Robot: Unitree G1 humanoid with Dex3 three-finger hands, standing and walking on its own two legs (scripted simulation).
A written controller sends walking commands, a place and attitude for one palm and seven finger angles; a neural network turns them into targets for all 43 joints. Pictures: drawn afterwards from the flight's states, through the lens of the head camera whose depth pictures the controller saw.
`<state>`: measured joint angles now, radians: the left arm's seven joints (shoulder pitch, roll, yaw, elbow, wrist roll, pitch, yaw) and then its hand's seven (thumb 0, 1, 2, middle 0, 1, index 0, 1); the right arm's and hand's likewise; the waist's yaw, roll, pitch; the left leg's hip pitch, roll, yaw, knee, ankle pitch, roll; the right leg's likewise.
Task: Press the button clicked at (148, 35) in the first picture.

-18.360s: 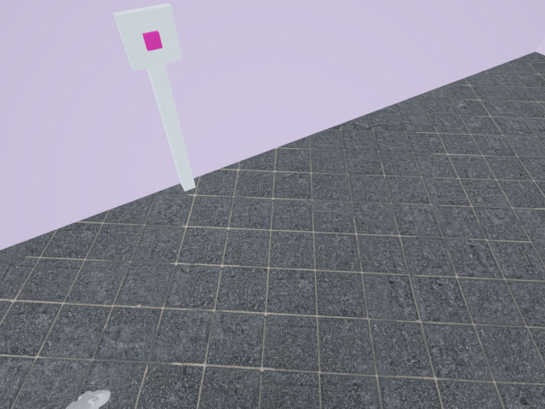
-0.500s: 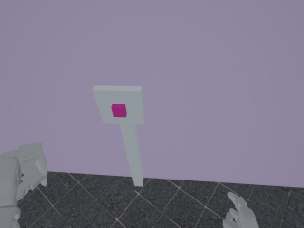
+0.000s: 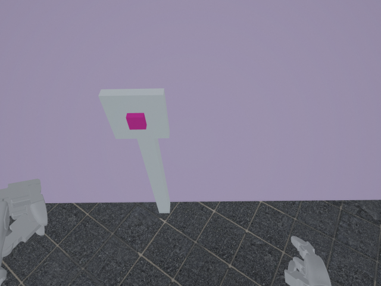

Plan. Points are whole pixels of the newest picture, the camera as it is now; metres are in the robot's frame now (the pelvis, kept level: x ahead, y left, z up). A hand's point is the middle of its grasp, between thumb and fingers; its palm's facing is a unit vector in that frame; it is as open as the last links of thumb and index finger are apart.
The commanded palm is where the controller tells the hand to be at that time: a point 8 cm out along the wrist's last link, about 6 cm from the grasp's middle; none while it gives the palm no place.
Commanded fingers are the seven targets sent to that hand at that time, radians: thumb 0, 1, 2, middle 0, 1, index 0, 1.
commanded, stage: step back with the hand held close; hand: left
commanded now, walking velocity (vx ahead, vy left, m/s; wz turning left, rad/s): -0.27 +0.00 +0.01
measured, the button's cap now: (136, 120) +0.56 +0.20 -0.01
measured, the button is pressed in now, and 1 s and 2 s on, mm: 0 0 0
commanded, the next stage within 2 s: stop stepping back and stand still in 1.10 s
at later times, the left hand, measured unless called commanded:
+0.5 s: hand (12, 254) +0.14 +0.25 +0.15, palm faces +0.37 -0.80 -0.47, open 3.1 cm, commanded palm +0.07 +0.29 +0.17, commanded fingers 0.00 0.90 0.90 -1.30 -1.50 -1.30 -1.50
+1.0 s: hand out of the picture +0.07 +0.27 +0.16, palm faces +0.37 -0.81 -0.46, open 3.1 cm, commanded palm +0.00 +0.30 +0.17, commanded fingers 0.00 0.90 0.90 -1.30 -1.50 -1.30 -1.50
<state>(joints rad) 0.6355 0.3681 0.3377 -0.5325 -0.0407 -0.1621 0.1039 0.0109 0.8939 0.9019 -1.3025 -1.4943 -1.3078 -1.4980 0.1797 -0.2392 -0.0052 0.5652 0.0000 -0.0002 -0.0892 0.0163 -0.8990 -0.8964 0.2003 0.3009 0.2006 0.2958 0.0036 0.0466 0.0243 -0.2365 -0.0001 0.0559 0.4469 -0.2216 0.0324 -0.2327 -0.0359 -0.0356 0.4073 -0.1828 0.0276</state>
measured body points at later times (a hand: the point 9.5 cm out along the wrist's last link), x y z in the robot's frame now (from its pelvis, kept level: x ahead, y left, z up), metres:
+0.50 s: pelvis -0.05 +0.01 -0.01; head -0.03 +0.02 +0.44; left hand +0.11 +0.29 +0.18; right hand +0.12 -0.24 -0.09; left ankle +0.01 +0.10 -0.74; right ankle +0.02 -0.14 -0.74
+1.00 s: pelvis -0.12 +0.02 +0.00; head -0.09 +0.06 +0.45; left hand +0.05 +0.31 +0.19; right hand +0.07 -0.21 -0.07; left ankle -0.05 +0.09 -0.74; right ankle -0.15 -0.13 -0.69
